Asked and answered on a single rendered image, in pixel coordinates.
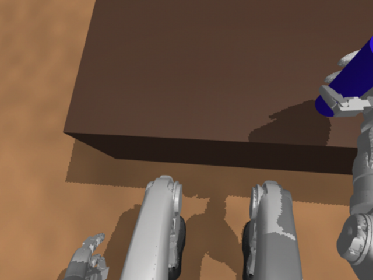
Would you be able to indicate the can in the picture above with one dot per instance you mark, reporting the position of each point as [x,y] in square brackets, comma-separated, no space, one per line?
[354,80]

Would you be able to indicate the left robot hand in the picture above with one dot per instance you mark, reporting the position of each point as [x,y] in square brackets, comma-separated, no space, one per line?
[82,262]

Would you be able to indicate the right robot arm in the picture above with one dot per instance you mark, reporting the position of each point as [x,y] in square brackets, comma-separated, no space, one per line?
[355,242]

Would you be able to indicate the right robot foot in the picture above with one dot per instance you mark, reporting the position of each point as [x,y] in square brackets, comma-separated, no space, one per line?
[246,252]

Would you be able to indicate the left robot foot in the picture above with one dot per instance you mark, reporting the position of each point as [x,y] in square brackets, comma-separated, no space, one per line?
[174,272]

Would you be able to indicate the right robot hand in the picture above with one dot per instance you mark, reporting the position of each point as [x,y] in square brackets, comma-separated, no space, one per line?
[347,106]

